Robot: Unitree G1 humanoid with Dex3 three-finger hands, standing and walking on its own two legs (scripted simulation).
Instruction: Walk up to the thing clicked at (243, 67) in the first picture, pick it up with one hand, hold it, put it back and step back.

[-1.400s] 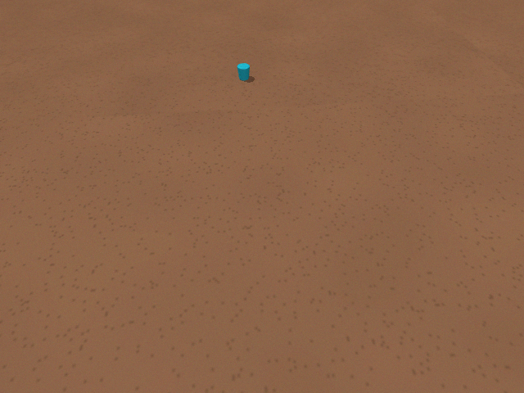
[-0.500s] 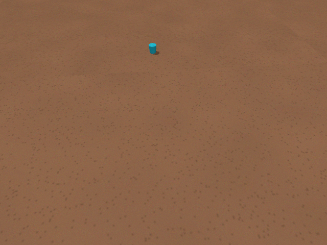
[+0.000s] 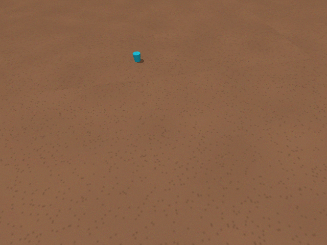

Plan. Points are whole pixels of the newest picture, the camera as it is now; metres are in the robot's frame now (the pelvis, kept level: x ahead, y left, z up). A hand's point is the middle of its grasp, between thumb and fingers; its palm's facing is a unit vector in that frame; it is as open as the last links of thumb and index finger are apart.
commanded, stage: walk up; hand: left
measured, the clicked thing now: (137, 57) +2.24 +0.29 -0.73
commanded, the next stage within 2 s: none
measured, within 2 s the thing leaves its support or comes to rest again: neither
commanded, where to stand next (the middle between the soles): +1.80 +0.05 m, yaw +0 degrees
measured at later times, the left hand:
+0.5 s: hand (89, 231) +0.22 +0.23 -0.16, palm faces +0.08 -0.93 -0.36, open 7.4 cm
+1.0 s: hand (114, 112) +0.69 +0.22 -0.14, palm faces +0.03 -0.91 -0.42, open 7.4 cm
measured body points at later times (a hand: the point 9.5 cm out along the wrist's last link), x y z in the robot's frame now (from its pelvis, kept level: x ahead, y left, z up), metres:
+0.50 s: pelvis +0.25 -0.05 -0.01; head +0.27 -0.04 +0.44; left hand +0.22 +0.28 -0.13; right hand +0.42 -0.35 -0.11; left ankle +0.39 +0.10 -0.73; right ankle +0.11 -0.17 -0.74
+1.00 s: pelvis +0.58 -0.07 -0.03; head +0.59 -0.09 +0.41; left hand +0.68 +0.27 -0.11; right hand +0.63 -0.40 -0.16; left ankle +0.43 +0.08 -0.69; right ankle +0.68 -0.18 -0.74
